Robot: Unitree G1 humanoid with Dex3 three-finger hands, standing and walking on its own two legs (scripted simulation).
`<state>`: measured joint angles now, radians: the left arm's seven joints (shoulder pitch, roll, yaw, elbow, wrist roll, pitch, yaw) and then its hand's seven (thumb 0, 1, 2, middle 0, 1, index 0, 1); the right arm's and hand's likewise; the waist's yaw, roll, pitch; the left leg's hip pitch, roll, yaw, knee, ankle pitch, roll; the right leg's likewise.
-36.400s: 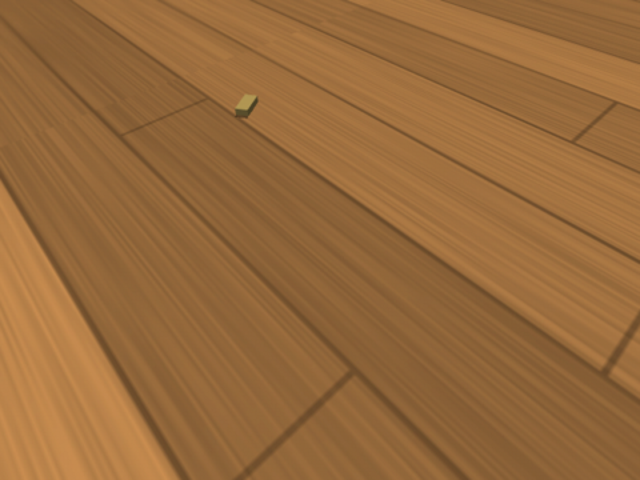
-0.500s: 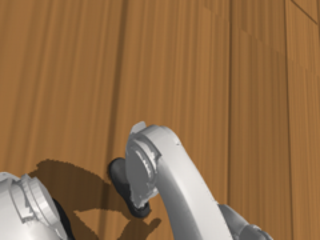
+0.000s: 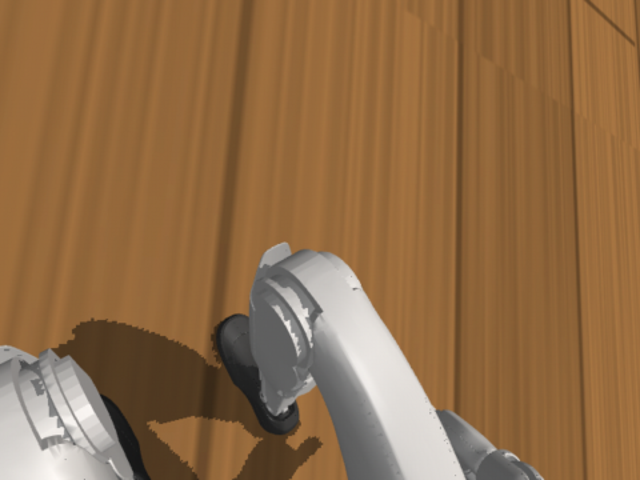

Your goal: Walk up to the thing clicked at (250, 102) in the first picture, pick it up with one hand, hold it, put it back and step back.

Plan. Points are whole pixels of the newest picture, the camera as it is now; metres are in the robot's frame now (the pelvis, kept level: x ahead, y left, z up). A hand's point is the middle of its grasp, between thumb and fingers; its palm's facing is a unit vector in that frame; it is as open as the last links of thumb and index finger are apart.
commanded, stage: withdraw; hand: left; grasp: from above
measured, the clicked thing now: out of the picture +0.46 +0.38 -0.29
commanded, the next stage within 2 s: home in 0.96 s
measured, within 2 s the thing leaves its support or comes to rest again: neither
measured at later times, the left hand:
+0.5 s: hand out of the picture +0.48 +0.41 -0.12, palm faces -0.32 -0.10 -0.94, open 14.1 cm
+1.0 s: hand out of the picture +0.44 +0.38 -0.15, palm faces -0.44 -0.12 -0.89, open 13.9 cm
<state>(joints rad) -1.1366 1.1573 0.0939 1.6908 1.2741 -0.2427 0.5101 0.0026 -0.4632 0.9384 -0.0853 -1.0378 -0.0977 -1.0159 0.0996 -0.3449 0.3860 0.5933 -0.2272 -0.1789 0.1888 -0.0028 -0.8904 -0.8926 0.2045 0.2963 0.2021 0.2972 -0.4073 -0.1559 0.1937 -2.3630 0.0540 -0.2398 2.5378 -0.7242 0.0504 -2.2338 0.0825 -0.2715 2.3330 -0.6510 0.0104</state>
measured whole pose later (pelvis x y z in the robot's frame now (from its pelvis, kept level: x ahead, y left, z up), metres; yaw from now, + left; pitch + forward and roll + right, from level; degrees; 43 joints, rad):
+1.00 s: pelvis -0.01 -0.01 +0.02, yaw +6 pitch +32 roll -12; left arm -1.12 0.96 0.05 1.47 1.27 -0.23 0.28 0.00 -0.47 0.98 -0.11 -0.98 -0.11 -0.97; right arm 0.18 -0.32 0.21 0.61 -0.14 0.00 0.10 0.00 -0.89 -0.89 0.20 0.30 0.20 0.30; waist -0.33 -0.05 0.05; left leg -2.36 0.03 -0.13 2.41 -0.63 0.05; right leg -2.24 0.04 -0.18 2.28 -0.62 0.00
